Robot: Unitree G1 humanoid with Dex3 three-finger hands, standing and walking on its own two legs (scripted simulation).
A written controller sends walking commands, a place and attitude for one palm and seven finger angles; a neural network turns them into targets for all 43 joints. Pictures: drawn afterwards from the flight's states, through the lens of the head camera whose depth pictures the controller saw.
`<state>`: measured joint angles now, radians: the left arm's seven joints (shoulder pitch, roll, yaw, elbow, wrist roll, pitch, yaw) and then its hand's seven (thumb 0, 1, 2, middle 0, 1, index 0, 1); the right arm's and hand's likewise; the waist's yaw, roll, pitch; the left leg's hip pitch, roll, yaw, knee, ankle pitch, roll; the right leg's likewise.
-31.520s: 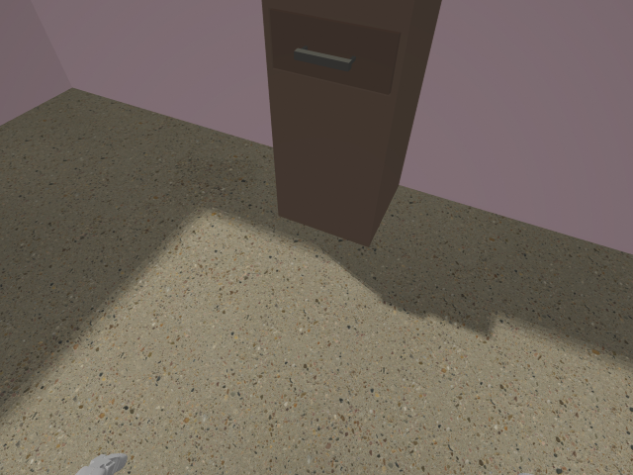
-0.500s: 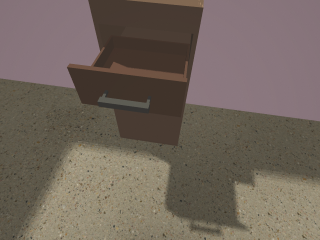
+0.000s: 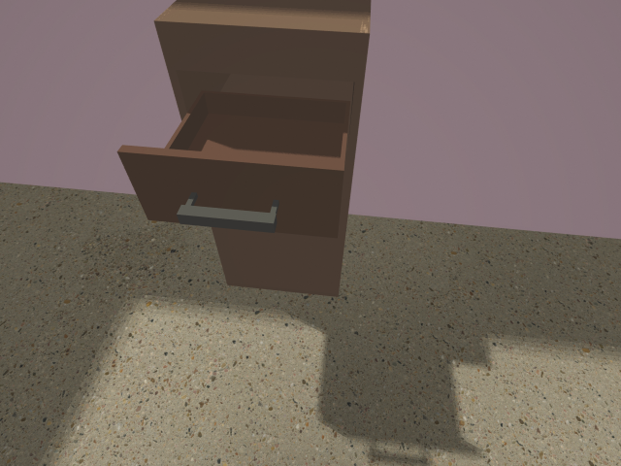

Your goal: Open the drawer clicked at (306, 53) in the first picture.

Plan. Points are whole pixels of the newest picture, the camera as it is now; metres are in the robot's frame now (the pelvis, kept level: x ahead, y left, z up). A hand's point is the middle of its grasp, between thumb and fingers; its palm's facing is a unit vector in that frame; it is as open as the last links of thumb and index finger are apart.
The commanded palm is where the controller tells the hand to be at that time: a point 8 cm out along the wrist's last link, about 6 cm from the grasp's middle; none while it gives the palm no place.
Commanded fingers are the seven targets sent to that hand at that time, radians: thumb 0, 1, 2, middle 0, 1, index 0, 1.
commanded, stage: let the arm hang, fingers relaxed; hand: left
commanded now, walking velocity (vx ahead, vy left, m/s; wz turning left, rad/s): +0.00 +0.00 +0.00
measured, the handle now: (230, 210) +0.52 +0.17 +0.00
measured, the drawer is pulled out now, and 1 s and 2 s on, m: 0.30 0.30 0.30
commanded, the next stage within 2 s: look to check the result in 0.06 s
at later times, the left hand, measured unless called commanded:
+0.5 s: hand out of the picture +0.01 +0.17 -0.17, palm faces +0.04 -0.98 -0.17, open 7.3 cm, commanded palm none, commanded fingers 0.00 0.90 0.90 -0.20 -0.30 -0.20 -0.30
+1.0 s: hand out of the picture +0.03 +0.17 -0.17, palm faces +0.04 -0.98 -0.18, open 7.3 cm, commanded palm none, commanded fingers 0.00 0.90 0.90 -0.20 -0.30 -0.20 -0.30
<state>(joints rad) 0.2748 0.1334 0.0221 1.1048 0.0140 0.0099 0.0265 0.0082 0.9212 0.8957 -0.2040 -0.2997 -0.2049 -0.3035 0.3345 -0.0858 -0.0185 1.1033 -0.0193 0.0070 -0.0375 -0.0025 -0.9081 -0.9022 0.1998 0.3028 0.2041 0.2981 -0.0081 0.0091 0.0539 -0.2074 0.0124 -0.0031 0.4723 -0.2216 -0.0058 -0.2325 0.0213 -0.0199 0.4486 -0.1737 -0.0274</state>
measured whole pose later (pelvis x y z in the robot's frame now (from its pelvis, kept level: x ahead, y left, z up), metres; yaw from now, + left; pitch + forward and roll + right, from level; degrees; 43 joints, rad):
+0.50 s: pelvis +0.01 +0.00 +0.00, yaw +0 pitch -2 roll +0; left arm 0.28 0.13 0.02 1.13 0.01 0.01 0.03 0.00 0.91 0.90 -0.20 -0.30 -0.20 -0.30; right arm 0.31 -0.10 -0.02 1.12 -0.01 0.00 -0.04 0.00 -0.91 -0.90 0.20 0.30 0.20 0.30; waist 0.00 0.01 0.08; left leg -0.18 0.01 0.00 0.44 -0.23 -0.01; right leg -0.21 0.02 -0.01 0.42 -0.18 -0.03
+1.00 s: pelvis +0.03 +0.00 +0.00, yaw +0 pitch -2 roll +0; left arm 0.26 0.14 0.02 1.13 0.01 0.00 0.03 0.00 0.91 0.90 -0.20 -0.30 -0.20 -0.30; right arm 0.29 -0.11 -0.02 1.13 -0.01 0.00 -0.04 0.00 -0.91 -0.90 0.20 0.30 0.20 0.30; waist -0.01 0.01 0.08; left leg -0.14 0.02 0.00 0.42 -0.23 -0.01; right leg -0.17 0.03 -0.02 0.40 -0.19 -0.03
